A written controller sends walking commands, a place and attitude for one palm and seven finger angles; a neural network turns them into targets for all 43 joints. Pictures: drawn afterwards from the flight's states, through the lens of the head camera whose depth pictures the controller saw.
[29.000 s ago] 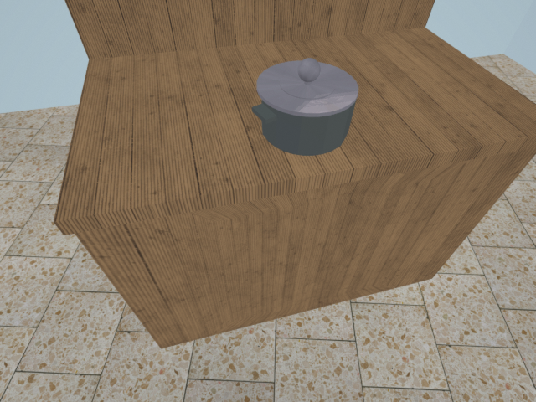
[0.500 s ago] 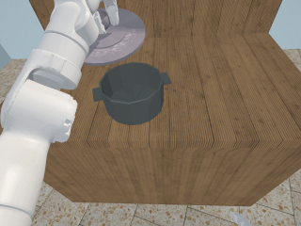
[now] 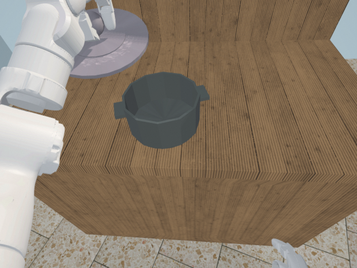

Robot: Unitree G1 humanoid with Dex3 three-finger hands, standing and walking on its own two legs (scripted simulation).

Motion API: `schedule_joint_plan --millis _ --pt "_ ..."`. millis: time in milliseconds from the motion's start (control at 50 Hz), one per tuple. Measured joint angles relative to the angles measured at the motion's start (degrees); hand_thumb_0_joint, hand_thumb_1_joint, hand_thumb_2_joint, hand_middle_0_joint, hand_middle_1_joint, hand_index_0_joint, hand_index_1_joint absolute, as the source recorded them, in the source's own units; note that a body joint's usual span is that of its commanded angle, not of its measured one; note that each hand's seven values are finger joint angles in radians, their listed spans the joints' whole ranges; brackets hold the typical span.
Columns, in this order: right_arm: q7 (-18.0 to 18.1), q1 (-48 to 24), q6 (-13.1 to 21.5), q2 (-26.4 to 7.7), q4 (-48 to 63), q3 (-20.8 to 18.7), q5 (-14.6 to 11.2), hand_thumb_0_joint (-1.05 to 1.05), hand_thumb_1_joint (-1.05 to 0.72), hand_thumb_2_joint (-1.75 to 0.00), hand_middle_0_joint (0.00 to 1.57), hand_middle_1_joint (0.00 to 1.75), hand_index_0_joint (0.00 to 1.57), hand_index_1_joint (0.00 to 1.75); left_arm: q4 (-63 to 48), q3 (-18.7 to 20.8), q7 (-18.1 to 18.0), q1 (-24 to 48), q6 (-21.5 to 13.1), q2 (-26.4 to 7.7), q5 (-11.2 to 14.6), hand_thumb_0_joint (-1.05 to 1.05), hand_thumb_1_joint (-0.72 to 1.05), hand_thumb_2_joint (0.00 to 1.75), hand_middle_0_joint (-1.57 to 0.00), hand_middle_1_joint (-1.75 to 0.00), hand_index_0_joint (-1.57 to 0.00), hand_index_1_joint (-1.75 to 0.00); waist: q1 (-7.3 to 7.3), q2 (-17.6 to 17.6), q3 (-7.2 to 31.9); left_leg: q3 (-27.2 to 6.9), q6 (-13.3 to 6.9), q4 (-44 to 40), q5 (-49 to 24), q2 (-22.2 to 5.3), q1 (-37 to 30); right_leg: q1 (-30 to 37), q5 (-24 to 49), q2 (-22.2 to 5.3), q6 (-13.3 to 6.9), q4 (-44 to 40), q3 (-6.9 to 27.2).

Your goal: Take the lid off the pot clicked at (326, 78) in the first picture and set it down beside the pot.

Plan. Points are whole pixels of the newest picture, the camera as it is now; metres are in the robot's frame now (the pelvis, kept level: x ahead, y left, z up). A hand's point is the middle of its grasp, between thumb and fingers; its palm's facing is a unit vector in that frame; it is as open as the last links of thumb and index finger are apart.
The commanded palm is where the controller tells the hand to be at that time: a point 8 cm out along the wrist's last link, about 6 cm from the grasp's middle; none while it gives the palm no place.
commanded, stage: move the lid sideways beside the pot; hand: left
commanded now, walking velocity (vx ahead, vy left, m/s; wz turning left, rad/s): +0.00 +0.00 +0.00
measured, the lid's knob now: (92, 24) +0.50 +0.16 +0.30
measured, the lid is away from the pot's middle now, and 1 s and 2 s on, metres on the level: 0.12 0.23 0.24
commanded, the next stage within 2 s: lower the lid onto the table in 1.14 s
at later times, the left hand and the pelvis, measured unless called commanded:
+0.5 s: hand (58, 23) +0.47 +0.21 +0.32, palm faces -0.12 -0.05 -0.99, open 6.8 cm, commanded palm +0.45 +0.21 +0.39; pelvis +0.00 +0.01 +0.00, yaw +0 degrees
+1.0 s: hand (30, 31) +0.47 +0.27 +0.30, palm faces -0.17 -0.05 -0.98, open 6.8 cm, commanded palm +0.47 +0.26 +0.39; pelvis +0.00 +0.01 +0.00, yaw +0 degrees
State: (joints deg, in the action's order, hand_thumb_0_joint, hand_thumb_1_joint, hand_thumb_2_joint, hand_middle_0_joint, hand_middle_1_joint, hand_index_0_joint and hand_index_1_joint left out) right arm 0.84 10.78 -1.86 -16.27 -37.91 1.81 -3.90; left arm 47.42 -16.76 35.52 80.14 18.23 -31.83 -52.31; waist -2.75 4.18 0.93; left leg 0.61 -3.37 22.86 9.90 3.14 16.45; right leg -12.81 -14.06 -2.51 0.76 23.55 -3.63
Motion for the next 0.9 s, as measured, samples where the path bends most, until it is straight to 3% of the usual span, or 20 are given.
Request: schedule_joint_plan --millis 360,900 --pt "-0.47 1.18 -2.00 -0.33 0.13 -0.22 -0.02 0.01 -0.91 -0.90 0.20 0.30 0.20 0.30 -2.23 1.70 -0.04 -1.30 -1.40 -3.69 -0.86 0.04 0.22 0.88 -0.67 -0.87 -0.79 -0.95 -0.12 0.03 0.11 -0.27 -0.53 0.11 -0.14 0.49 1.24 -0.66 0.49 -0.42 0.45 -0.82 -0.26" --pt "0.83 3.45 -3.37 -0.54 -0.37 -0.04 -0.57 0.01 -0.91 -0.90 0.20 0.30 0.20 0.30 5.93 3.14 0.28 0.59 -5.35 -10.91 -3.41 0.04 0.22 0.88 -0.67 -0.87 -0.80 -0.95 -1.34 -0.89 -0.67 -0.32 -0.67 0.92 -0.07 0.01 2.16 -0.83 1.38 0.14 0.37 -1.71 -0.22"
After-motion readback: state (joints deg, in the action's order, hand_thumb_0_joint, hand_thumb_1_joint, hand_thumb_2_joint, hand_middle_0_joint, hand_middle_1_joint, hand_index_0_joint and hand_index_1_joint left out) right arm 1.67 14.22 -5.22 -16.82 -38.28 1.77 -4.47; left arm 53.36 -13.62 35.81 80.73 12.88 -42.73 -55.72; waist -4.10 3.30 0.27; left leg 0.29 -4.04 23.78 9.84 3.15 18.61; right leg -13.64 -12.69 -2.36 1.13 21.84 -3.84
